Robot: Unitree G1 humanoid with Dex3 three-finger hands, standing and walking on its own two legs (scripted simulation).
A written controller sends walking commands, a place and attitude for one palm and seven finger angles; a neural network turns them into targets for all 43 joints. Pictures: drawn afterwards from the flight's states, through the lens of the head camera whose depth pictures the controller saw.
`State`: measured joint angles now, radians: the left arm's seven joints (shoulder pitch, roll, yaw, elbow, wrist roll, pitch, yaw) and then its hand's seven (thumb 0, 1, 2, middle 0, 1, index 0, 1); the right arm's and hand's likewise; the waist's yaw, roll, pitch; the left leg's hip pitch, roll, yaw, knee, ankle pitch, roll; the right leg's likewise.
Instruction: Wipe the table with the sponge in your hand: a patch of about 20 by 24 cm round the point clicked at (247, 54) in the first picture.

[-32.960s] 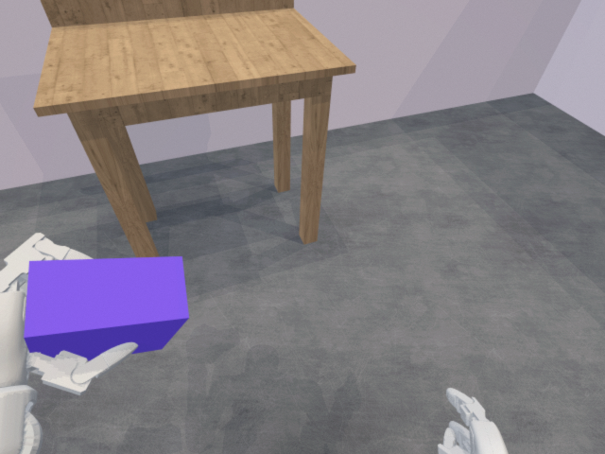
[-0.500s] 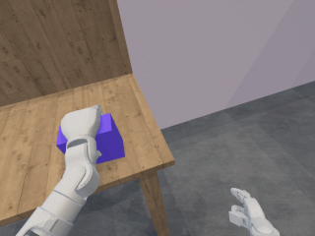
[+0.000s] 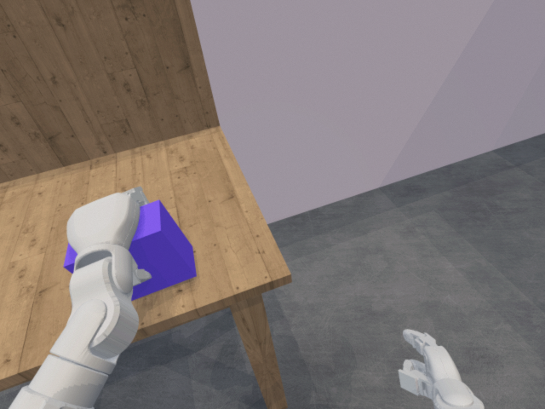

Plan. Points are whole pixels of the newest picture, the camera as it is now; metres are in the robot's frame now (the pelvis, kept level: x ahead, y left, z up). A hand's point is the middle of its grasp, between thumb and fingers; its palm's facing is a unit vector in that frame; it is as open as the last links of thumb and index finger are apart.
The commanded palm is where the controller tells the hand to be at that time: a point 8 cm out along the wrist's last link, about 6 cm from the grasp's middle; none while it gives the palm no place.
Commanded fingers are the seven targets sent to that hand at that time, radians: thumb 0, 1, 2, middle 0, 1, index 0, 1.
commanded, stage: slide back across to the middle lane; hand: left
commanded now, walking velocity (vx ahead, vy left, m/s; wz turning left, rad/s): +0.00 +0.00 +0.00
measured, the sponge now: (143, 262) +0.29 +0.25 +0.08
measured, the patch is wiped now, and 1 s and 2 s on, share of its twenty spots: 0.85 0.85 0.90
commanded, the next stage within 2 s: wipe forward along the middle lane in 0.18 s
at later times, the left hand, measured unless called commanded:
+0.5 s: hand (93, 257) +0.27 +0.30 +0.13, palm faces +0.01 -0.02 -1.00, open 10.4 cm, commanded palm +0.25 +0.30 +0.17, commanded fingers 0.00 0.10 1.30 -1.20 -1.60 -1.20 -1.60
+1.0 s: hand (93, 229) +0.32 +0.33 +0.13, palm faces -0.06 +0.00 -1.00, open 10.4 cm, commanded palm +0.31 +0.33 +0.15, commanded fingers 0.00 0.10 1.30 -1.20 -1.60 -1.20 -1.60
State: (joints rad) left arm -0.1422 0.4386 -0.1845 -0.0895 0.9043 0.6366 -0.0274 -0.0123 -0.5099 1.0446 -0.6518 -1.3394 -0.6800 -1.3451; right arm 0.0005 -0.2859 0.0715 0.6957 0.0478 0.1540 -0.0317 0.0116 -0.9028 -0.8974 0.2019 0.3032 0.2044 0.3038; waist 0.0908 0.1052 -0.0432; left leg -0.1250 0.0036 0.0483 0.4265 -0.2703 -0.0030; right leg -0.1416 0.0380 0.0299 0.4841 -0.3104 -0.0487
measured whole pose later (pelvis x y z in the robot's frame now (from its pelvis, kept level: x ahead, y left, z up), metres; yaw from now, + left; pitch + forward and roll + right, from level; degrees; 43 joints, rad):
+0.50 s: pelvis -0.01 -0.01 +0.00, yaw +2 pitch -2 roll +1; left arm -0.21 0.55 -0.10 0.12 0.91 0.47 -0.08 -0.01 -0.52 1.04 -0.67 -1.32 -0.70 -1.33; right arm 0.02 -0.29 0.06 0.72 0.04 0.11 -0.09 0.01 -0.90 -0.90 0.20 0.30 0.21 0.30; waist 0.09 0.10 -0.02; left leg -0.15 0.01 0.00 0.43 -0.24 -0.01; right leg -0.15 0.05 -0.01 0.47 -0.29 -0.07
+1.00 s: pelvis -0.03 -0.01 +0.00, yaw +3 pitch +1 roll +0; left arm -0.56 0.57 -0.08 0.62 0.95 0.24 -0.05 0.01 -0.54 1.05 -0.70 -1.29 -0.73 -1.30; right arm 0.16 -0.30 0.03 0.78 0.05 0.08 -0.12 0.01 -0.90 -0.90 0.20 0.30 0.21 0.30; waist 0.05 0.07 -0.04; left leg -0.26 0.00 -0.01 0.46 -0.22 0.00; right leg -0.23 0.04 -0.03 0.47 -0.26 -0.05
